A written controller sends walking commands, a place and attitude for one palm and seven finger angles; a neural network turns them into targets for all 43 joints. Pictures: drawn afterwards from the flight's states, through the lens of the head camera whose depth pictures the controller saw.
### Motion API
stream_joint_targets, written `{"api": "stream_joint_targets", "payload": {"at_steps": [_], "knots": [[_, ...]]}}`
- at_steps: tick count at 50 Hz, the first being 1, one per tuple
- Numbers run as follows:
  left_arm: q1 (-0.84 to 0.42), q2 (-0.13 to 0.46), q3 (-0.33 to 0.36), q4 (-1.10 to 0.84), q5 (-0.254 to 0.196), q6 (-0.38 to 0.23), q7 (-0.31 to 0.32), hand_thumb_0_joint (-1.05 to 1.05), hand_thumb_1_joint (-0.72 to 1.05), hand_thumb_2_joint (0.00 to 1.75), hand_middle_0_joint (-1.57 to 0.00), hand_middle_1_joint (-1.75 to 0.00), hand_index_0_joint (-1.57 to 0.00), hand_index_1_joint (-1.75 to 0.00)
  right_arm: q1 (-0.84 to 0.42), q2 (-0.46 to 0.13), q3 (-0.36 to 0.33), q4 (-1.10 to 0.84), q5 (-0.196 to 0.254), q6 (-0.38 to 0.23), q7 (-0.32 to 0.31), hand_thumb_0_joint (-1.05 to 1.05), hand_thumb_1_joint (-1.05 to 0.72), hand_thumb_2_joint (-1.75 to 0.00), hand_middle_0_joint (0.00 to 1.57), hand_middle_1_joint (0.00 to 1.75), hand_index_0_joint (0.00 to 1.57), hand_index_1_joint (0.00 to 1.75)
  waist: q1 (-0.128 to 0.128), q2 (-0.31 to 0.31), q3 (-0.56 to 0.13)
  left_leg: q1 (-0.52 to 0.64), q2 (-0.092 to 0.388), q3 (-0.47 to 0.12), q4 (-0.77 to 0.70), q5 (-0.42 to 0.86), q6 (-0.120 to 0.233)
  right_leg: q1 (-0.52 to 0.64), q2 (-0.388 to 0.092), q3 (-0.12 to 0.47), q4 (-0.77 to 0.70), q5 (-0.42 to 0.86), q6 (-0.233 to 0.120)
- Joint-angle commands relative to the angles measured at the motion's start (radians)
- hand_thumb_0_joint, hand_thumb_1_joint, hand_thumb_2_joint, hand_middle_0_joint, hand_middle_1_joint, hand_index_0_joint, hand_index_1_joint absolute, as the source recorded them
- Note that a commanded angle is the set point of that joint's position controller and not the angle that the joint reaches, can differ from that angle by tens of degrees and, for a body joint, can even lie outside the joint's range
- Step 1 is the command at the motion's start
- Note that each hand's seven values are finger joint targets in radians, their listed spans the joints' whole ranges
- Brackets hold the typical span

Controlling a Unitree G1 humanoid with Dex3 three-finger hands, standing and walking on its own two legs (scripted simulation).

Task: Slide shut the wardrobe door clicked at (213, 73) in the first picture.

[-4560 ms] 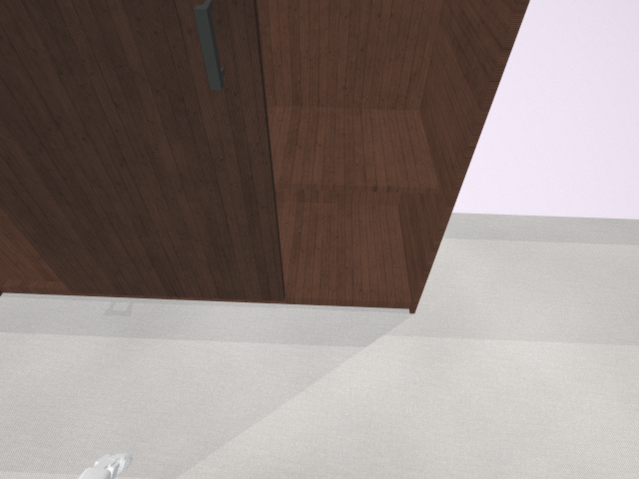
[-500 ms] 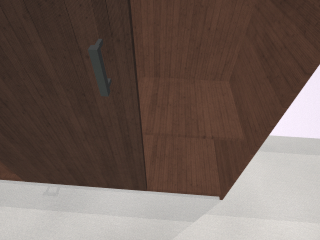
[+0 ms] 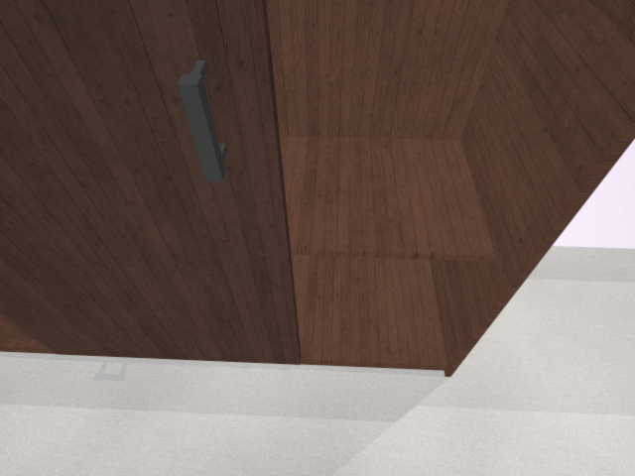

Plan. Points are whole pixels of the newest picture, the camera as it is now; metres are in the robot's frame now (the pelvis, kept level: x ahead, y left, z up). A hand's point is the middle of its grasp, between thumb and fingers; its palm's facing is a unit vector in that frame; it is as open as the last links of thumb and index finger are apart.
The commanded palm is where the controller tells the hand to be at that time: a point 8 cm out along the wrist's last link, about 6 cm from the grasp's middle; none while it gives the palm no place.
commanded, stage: look again from close up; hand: left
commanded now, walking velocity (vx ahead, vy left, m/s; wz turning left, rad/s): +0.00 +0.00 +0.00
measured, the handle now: (208, 123) +0.49 +0.17 +0.19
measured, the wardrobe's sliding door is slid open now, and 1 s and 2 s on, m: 0.46 0.46 0.46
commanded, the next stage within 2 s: raise the hand with hooked fingers in 0.90 s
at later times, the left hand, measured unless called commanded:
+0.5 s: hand out of the picture -0.04 +0.23 -0.18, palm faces +0.00 -0.98 -0.20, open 7.4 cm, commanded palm none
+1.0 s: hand out of the picture -0.08 +0.20 -0.18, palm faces +0.03 -0.99 -0.16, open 7.4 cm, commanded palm +0.06 +0.26 -0.06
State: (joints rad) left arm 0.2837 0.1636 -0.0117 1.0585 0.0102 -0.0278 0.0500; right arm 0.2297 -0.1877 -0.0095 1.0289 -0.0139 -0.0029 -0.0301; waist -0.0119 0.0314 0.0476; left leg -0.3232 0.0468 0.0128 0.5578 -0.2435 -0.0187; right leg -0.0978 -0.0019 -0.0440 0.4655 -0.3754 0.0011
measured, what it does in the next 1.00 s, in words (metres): shifts its weight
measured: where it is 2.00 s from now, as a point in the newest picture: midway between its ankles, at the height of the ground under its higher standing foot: outside the picture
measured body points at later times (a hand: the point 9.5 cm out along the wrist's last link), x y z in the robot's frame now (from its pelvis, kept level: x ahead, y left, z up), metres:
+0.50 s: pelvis -0.03 +0.05 +0.00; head -0.01 +0.07 +0.45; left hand -0.04 +0.28 -0.16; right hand +0.00 -0.19 -0.14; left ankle +0.03 +0.13 -0.73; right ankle -0.08 -0.12 -0.73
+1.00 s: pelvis -0.03 +0.05 +0.00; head -0.02 +0.06 +0.45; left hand -0.08 +0.26 -0.16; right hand -0.02 -0.18 -0.15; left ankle +0.03 +0.13 -0.73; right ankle -0.08 -0.12 -0.73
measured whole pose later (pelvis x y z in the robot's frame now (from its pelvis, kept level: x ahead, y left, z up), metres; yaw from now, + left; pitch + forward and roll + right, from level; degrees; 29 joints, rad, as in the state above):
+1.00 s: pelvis -0.03 +0.05 +0.00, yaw +0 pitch -1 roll -1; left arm 0.41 0.14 -0.02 1.07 0.02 -0.01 0.05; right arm 0.27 -0.15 0.00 1.11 0.00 0.02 -0.02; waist 0.01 -0.02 0.03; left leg -0.32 -0.02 0.04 0.51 -0.18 0.05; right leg -0.11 -0.07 -0.03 0.44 -0.32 0.06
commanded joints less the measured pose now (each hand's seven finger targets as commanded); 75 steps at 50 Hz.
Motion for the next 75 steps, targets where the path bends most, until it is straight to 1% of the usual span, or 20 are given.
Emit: {"api": "stream_joint_targets", "payload": {"at_steps": [1,5,13,32,49,50,51,52,53,54,55,57,58,61,62,64,67,70,73,75], "knots": [[0.065,0.117,0.025,-0.08,0.001,-0.006,0.014,0.0,0.9,0.9,-0.2,-0.3,-0.2,-0.3,0.063,-0.091,-0.02,-0.072,0.001,-0.021,-0.003,0.0,-0.9,-0.9,0.2,0.3,0.2,0.3,0.0,-0.114,-0.126,0.109,0.037,-0.026,0.024,0.399,0.057,-0.002,-0.116,0.07,0.019,0.696,-0.029],[0.065,0.117,0.025,-0.103,0.002,0.01,0.014,0.0,0.9,0.9,-0.2,-0.3,-0.2,-0.3,0.051,-0.101,-0.022,-0.069,0.004,-0.009,-0.003,0.0,-0.9,-0.9,0.2,0.3,0.2,0.3,0.008,-0.027,-0.05,0.102,0.052,-0.062,-0.014,0.376,0.07,-0.074,-0.092,0.066,-0.005,0.394,-0.027],[0.08,0.134,0.025,-0.12,0.01,0.022,0.002,0.0,0.9,0.9,-0.2,-0.3,-0.2,-0.3,0.025,-0.115,-0.023,-0.08,0.001,0.009,0.01,0.0,-0.9,-0.9,0.2,0.3,0.2,0.3,0.014,0.042,0.048,0.003,0.049,-0.13,-0.16,-0.081,0.069,-0.136,-0.073,0.056,-0.066,0.035,-0.023],[0.225,0.101,0.015,-0.043,0.014,0.018,0.0,0.0,0.9,0.9,-0.2,-0.3,-0.2,-0.3,0.074,-0.103,-0.021,-0.01,0.012,0.011,0.015,0.0,-0.9,-0.9,0.2,0.3,0.2,0.3,0.022,0.018,0.023,0.047,0.056,-0.152,-0.239,-0.159,0.08,-0.13,-0.085,0.034,-0.088,0.044,-0.019],[0.252,0.061,0.011,-0.002,0.011,0.01,0.005,0.0,0.9,0.9,-0.2,-0.3,-0.2,-0.3,0.096,-0.068,-0.008,0.051,0.013,0.008,0.011,0.0,-0.9,-0.9,0.2,0.3,0.2,0.3,0.014,-0.022,0.055,0.065,0.04,-0.112,-0.191,-0.038,0.074,-0.146,-0.101,0.052,-0.112,0.087,-0.02],[0.195,0.099,0.01,-0.001,0.03,-0.007,0.025,0.0,0.9,0.9,-0.2,-0.3,-0.2,-0.3,0.008,-0.103,-0.005,-0.042,0.006,-0.013,0.02,0.0,-0.9,-0.9,0.2,0.3,0.2,0.3,0.025,-0.07,0.115,0.015,0.027,-0.081,-0.029,0.09,0.036,-0.202,-0.104,0.087,-0.138,0.178,-0.024],[-0.51,0.268,0.055,-1.6,-0.149,-0.202,0.037,0.0,0.88,0.89,-0.2,-0.32,-0.2,-0.32,0.068,-0.257,-0.052,-0.408,0.05,-0.149,-0.026,0.0,-0.9,-0.9,0.2,0.3,0.2,0.3,-0.146,0.144,-0.388,0.358,-0.029,-0.021,-0.105,0.135,0.046,-0.221,-0.003,-0.07,0.041,0.214,-0.036],[-0.406,0.348,0.111,-1.606,-0.08,-0.176,0.087,0.0,0.85,0.88,-0.2,-0.33,-0.2,-0.33,-0.074,-0.176,0.011,-0.346,0.081,-0.254,-0.064,0.0,-0.9,-0.9,0.2,0.3,0.2,0.3,-0.067,0.241,-0.364,0.385,0.016,-0.057,-0.157,0.023,0.021,-0.312,0.023,-0.066,0.162,0.081,-0.044],[-0.109,0.202,0.108,-1.329,-0.101,-0.109,0.141,0.0,0.83,0.87,-0.21,-0.34,-0.21,-0.34,0.001,-0.174,-0.019,-0.283,0.057,-0.299,-0.066,0.0,-0.9,-0.9,0.2,0.3,0.2,0.3,-0.037,0.27,-0.342,0.276,0.031,-0.113,-0.217,-0.116,-0.011,-0.34,0.012,-0.062,0.214,-0.032,-0.052],[0.234,-0.038,-0.053,-1.032,-0.113,0.018,0.138,0.0,0.81,0.86,-0.21,-0.36,-0.21,-0.36,0.011,-0.123,-0.011,-0.268,0.093,-0.309,-0.044,0.0,-0.9,-0.9,0.2,0.3,0.2,0.3,-0.042,0.156,-0.144,0.136,0.014,-0.139,-0.236,-0.193,0.02,-0.403,-0.002,-0.051,0.224,-0.037,-0.048],[0.159,-0.036,-0.071,-1.323,-0.178,0.001,0.115,0.0,0.78,0.85,-0.21,-0.37,-0.21,-0.37,0.03,-0.137,-0.025,-0.354,0.094,-0.32,-0.042,0.0,-0.9,-0.9,0.2,0.3,0.2,0.3,-0.021,0.181,-0.146,0.105,0.002,-0.145,-0.197,-0.201,0.018,-0.337,-0.013,-0.058,0.176,0.009,-0.039],[0.182,0.035,-0.01,-1.377,-0.163,-0.072,0.088,0.0,0.74,0.83,-0.21,-0.4,-0.21,-0.4,-0.015,-0.156,-0.031,-0.408,0.085,-0.369,-0.063,0.0,-0.9,-0.9,0.2,0.3,0.2,0.3,-0.011,0.15,-0.177,0.055,-0.038,-0.096,-0.11,-0.182,0.021,-0.281,-0.01,-0.043,0.072,0.03,-0.033],[0.192,0.107,0.072,-1.311,-0.156,-0.107,0.074,0.0,0.71,0.82,-0.21,-0.42,-0.21,-0.42,0.0,-0.166,-0.039,-0.415,0.062,-0.367,-0.061,0.0,-0.9,-0.9,0.2,0.3,0.2,0.3,-0.03,-0.019,-0.171,0.025,-0.043,-0.09,-0.054,-0.125,0.027,-0.327,0.001,-0.037,0.05,0.019,-0.031],[0.4,-0.003,0.111,-0.929,-0.196,-0.249,-0.107,0.0,0.64,0.79,-0.22,-0.47,-0.22,-0.47,-0.063,-0.16,-0.075,-0.449,0.033,-0.331,-0.034,0.0,-0.9,-0.9,0.2,0.3,0.2,0.3,0.03,-0.395,0.003,-0.181,-0.034,-0.05,0.074,-0.044,0.017,-0.494,0.033,-0.09,0.132,-0.03,-0.013],[0.479,0.038,0.181,-0.869,-0.225,-0.298,-0.191,0.0,0.62,0.78,-0.22,-0.48,-0.22,-0.48,-0.078,-0.159,-0.09,-0.468,0.049,-0.317,-0.018,0.0,-0.9,-0.9,0.2,0.3,0.2,0.3,0.078,-0.366,0.012,-0.216,-0.039,-0.038,0.088,-0.018,0.004,-0.475,0.031,-0.084,0.155,0.001,-0.028],[0.381,0.14,0.258,-0.887,-0.295,-0.366,-0.369,0.0,0.57,0.76,-0.22,-0.51,-0.22,-0.51,-0.137,-0.201,-0.095,-0.558,0.053,-0.31,-0.01,0.0,-0.9,-0.9,0.2,0.3,0.2,0.3,0.076,-0.266,-0.049,-0.227,-0.063,0.001,0.144,-0.009,0.0,-0.456,0.012,-0.047,0.198,0.043,-0.034],[0.344,0.278,0.413,-0.978,-0.322,-0.281,-0.448,0.0,0.5,0.73,-0.23,-0.55,-0.23,-0.55,-0.168,-0.189,-0.088,-0.646,0.069,-0.277,-0.021,0.0,-0.9,-0.9,0.2,0.3,0.2,0.3,0.131,-0.02,-0.16,-0.198,-0.091,0.04,0.177,0.009,0.015,-0.384,-0.007,0.006,0.208,0.074,-0.031],[0.221,0.265,0.429,-1.266,-0.359,-0.302,-0.399,0.0,0.43,0.7,-0.23,-0.6,-0.23,-0.6,-0.128,-0.152,-0.079,-0.691,0.056,-0.264,-0.04,0.0,-0.9,-0.9,0.2,0.3,0.2,0.3,0.085,0.03,-0.253,-0.147,-0.071,0.042,0.209,-0.003,0.034,-0.427,0.005,0.018,0.209,0.042,-0.011],[0.0,0.304,0.418,-1.572,-0.347,-0.472,-0.342,0.0,0.36,0.67,-0.24,-0.64,-0.24,-0.64,-0.039,-0.141,-0.074,-0.648,0.028,-0.281,-0.049,0.0,-0.9,-0.9,0.2,0.3,0.2,0.3,0.025,0.162,-0.349,-0.066,-0.052,0.001,0.268,0.085,0.05,-0.463,0.026,0.037,0.258,0.138,-0.022],[-0.037,0.259,0.335,-1.557,-0.341,-0.542,-0.344,0.0,0.32,0.65,-0.24,-0.68,-0.24,-0.68,-0.024,-0.146,-0.063,-0.591,0.031,-0.301,-0.061,0.0,-0.9,-0.9,0.2,0.3,0.2,0.3,-0.022,0.193,-0.295,-0.056,-0.043,-0.013,0.298,0.07,0.056,-0.527,0.033,0.031,0.264,0.124,-0.025]]}}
